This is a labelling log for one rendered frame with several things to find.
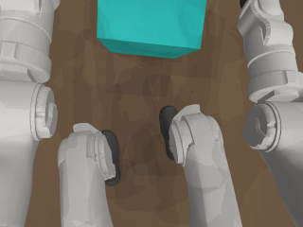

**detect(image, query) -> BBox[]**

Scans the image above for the left robot thigh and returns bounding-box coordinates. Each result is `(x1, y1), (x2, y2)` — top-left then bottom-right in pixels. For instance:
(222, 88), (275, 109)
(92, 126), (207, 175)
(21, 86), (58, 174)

(59, 130), (114, 227)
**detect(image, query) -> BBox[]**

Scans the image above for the robot left forearm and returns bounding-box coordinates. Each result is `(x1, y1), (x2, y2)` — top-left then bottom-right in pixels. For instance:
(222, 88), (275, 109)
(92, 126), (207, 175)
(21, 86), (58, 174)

(0, 0), (61, 83)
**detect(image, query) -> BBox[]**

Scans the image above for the robot left upper arm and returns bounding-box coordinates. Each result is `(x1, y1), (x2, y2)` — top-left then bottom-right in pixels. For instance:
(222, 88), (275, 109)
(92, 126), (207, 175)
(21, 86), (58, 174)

(0, 79), (58, 227)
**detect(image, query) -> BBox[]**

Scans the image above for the carton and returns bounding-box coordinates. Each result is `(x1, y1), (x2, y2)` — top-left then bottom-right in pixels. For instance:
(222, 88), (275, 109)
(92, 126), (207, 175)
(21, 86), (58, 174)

(97, 0), (207, 59)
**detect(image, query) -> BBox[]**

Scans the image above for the robot right forearm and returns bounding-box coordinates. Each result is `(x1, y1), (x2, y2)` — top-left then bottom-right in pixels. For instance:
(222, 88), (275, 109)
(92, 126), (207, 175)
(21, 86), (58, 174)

(237, 0), (303, 104)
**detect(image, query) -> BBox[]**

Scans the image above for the robot right upper arm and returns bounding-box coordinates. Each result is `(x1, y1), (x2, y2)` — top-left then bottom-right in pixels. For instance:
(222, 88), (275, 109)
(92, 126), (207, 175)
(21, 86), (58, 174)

(242, 101), (303, 227)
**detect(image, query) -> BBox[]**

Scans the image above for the robot right foot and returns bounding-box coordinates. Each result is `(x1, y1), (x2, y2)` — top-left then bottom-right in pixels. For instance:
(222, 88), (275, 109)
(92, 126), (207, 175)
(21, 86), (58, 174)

(159, 105), (178, 162)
